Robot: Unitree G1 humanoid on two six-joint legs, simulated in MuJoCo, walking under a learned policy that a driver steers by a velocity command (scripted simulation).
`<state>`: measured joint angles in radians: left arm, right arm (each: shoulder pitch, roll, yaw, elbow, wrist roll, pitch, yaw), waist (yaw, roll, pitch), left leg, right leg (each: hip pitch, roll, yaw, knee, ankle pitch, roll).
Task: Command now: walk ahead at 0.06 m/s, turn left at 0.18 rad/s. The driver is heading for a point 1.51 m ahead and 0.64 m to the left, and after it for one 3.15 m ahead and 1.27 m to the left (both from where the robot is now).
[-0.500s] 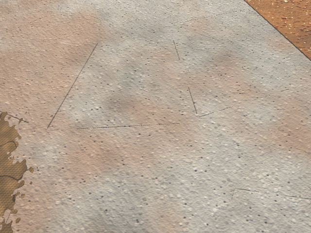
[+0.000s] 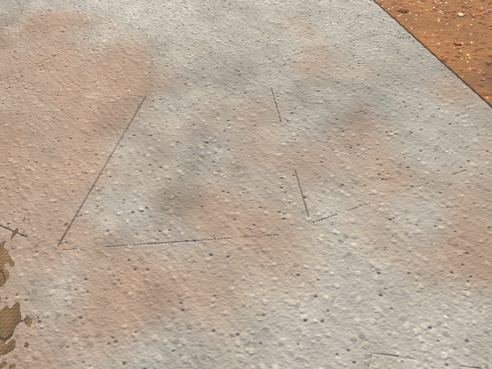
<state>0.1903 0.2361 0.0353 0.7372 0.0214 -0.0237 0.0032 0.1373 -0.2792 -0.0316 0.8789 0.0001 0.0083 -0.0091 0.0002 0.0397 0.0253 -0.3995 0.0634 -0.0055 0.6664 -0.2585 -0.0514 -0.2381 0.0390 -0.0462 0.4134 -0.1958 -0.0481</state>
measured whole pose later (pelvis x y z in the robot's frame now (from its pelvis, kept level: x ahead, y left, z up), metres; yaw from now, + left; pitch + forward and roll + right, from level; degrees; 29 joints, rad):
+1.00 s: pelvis +0.02 +0.01 +0.00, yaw +34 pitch +2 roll -1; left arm 0.14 0.34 0.10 0.74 0.00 0.00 0.01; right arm 0.18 -0.30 -0.08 0.68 0.02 0.02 0.01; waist 0.00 -0.04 0.05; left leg -0.27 -0.03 -0.02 0.48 -0.25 0.06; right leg -0.48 -0.05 -0.02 1.07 -0.44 0.04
